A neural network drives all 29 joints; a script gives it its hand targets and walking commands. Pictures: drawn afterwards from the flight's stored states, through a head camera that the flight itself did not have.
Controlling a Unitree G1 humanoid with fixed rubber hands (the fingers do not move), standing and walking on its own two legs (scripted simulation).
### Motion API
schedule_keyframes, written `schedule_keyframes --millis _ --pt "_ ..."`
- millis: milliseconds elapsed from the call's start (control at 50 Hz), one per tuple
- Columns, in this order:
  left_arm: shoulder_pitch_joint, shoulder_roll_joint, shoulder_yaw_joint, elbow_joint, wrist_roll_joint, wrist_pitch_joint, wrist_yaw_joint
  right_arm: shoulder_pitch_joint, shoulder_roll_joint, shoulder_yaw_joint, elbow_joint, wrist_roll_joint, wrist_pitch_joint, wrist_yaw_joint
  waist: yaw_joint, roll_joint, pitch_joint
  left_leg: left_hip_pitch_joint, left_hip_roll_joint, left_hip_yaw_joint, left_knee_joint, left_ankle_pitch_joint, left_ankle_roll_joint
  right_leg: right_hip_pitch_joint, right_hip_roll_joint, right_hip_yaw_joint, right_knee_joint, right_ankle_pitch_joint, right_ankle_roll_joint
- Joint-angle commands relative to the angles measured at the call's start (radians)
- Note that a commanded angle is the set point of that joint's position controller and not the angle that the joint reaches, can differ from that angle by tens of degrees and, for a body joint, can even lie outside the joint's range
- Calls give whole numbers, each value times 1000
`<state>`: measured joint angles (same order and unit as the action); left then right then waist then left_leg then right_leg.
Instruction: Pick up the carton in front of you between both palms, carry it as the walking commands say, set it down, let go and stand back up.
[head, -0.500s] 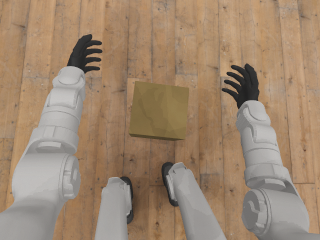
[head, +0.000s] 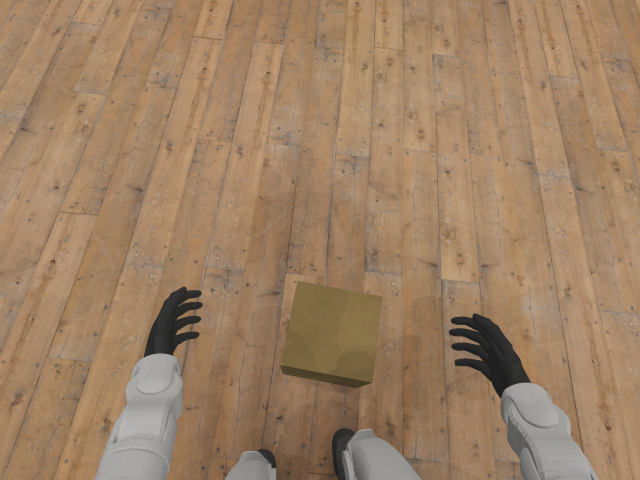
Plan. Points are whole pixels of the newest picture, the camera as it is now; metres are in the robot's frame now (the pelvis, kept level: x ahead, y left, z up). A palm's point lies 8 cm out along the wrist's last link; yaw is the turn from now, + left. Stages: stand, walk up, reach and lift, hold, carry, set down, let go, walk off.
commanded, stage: let go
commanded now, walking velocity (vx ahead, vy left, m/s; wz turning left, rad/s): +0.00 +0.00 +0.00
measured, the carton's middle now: (329, 338) +0.38 -0.08 -0.62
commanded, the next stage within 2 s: stand in 0.82 s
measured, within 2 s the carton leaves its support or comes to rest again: neither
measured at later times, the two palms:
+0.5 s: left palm (60, 467) +0.19 +0.25 -0.03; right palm (510, 414) +0.19 -0.21 -0.03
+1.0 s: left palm out of the picture +0.15 +0.28 -0.04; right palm (562, 440) +0.15 -0.27 -0.05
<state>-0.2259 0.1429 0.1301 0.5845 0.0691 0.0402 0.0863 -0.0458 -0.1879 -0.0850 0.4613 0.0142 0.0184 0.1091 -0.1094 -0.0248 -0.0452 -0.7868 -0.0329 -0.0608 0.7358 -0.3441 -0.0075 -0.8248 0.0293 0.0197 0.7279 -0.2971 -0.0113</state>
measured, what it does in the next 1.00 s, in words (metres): stands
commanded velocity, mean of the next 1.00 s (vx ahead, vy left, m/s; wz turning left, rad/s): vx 0.00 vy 0.00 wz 0.00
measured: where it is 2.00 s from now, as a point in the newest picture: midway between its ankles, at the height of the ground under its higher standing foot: outside the picture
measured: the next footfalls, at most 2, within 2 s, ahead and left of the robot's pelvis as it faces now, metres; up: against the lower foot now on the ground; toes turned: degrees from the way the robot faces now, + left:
none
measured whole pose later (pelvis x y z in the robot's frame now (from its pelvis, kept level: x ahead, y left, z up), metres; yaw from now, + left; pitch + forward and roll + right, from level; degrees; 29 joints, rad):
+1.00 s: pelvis +0.01 +0.00 +0.03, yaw -1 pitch -1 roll +0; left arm 0.22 0.30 0.05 0.65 0.05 0.03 0.01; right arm 0.22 -0.31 -0.05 0.60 -0.05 0.05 -0.01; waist 0.00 0.04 0.02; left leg -0.18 -0.01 -0.05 0.54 -0.33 0.00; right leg -0.22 0.04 0.03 0.53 -0.29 -0.02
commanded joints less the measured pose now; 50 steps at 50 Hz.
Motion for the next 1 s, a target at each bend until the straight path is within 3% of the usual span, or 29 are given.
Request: schedule_keyframes --millis 0,60,120,300,520,540,620,800,820,860,900,980 --pt "36 72 -7 -92 -12 -42 -15 120 -76 12 -120 15 -30 -15 3 3 -431 178 -28 36 -128 255 4 590 -10 44 -70 556 40" --pt "132 88 -12 -96 -15 -58 -29 187 -78 34 -146 23 -36 -26 22 5 -377 239 -28 29 -179 311 6 665 -13 56 -108 638 41" --pt "218 100 -17 -112 -17 -64 -43 225 -87 44 -154 27 -35 -31 41 22 -312 338 -24 27 -229 364 1 698 -11 53 -162 642 44" --pt "393 126 -50 -186 -52 -36 -103 257 -119 27 -111 10 -8 -31 90 84 -104 625 14 20 -337 463 -21 685 21 9 -308 409 27" --pt "395 145 -80 -250 -82 46 -154 243 -129 2 -110 -35 76 -37 89 18 66 643 19 25 -385 301 -8 759 27 -9 -335 244 21" --pt "451 155 -84 -196 -93 22 -136 197 -159 1 -167 -46 126 -60 82 15 24 686 26 23 -347 371 -6 731 54 -19 -303 216 29" --pt "403 159 -85 -218 -93 32 -119 212 -145 27 -163 -40 174 -78 96 48 77 651 25 22 -346 325 -6 714 48 -15 -294 174 23" --pt "402 165 -72 -214 -73 71 -125 189 -129 36 -195 -32 226 -86 113 42 123 622 10 54 -352 190 9 750 33 -8 -308 126 27" --pt "422 284 -32 -87 -24 31 -84 161 -242 0 -55 -52 127 -125 133 119 125 522 41 11 -298 70 -13 595 -46 35 -302 99 34" --pt "421 310 -35 -58 -7 -3 -65 205 -224 3 -11 -64 49 -133 111 68 99 564 55 -16 -296 -34 0 540 -72 84 -336 -49 15" --pt "395 296 -36 -42 -7 -22 -65 211 -222 5 28 -64 13 -126 106 33 84 577 64 -39 -294 -53 11 512 -73 96 -350 -116 6" --pt "384 292 -40 9 -21 -43 -76 201 -243 9 84 -60 -14 -119 110 21 30 598 79 -53 -279 116 18 567 -77 88 -316 78 0"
